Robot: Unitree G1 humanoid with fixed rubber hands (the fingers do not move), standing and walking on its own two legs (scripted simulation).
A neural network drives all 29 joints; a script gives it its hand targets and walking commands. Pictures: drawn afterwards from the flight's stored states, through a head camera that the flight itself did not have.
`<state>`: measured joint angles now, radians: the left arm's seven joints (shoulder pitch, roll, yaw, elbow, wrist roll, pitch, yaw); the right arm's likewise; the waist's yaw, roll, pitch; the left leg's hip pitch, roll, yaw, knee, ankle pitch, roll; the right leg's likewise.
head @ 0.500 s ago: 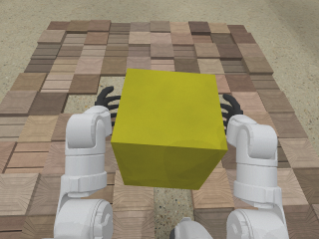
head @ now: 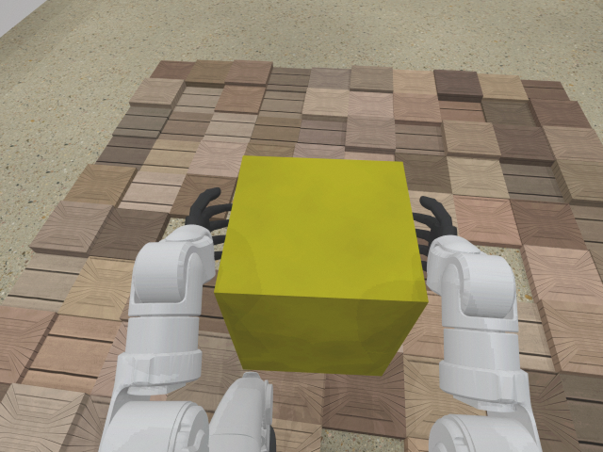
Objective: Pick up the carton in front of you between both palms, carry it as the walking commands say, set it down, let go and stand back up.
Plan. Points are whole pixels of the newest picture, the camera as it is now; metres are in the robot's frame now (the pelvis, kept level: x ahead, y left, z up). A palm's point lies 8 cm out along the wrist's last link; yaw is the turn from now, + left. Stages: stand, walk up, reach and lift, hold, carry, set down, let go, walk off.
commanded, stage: carry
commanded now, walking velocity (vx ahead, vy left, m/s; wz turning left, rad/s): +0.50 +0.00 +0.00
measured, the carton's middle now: (317, 273) +0.35 +0.02 +0.01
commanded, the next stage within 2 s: none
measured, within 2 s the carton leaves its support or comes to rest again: neither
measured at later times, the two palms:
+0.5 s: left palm (266, 11) +0.67 +0.12 +0.22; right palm (473, 22) +0.66 -0.18 +0.22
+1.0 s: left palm (267, 13) +0.78 +0.14 +0.17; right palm (436, 13) +0.79 -0.16 +0.17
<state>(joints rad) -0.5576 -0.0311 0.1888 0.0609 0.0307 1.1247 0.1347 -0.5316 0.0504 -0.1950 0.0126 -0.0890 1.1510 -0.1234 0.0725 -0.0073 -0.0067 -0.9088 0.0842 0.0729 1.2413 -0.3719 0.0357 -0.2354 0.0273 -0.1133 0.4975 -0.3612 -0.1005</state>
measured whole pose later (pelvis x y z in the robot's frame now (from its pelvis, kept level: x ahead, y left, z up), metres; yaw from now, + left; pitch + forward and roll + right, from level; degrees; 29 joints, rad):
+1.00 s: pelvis +0.42 -0.02 +0.03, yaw -1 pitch +5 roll +0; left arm -0.77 -0.01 0.28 0.09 0.06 1.28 0.14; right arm -0.79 0.04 -0.28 0.08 -0.10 1.30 -0.12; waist 0.04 -0.01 0.00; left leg -0.34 0.01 0.03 0.55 -0.28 0.01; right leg -0.39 0.03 -0.11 0.57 -0.25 -0.07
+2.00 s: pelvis +0.37 +0.00 +0.03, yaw +0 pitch +1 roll -1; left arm -0.65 0.01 0.17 0.25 0.05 1.22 0.13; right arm -0.63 0.00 -0.20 0.23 -0.06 1.23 -0.11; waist 0.01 0.00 -0.11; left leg -0.30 -0.01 0.03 0.47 -0.25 0.03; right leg -0.37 0.01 -0.11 0.52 -0.19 -0.05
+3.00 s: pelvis +0.37 +0.00 +0.03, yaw +0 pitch +1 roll -1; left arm -0.65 0.00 0.18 0.23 0.06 1.22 0.13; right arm -0.64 0.00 -0.20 0.21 -0.07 1.24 -0.11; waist 0.01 0.01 -0.10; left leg -0.31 -0.01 0.03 0.48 -0.25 0.04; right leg -0.38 0.00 -0.11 0.53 -0.19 -0.04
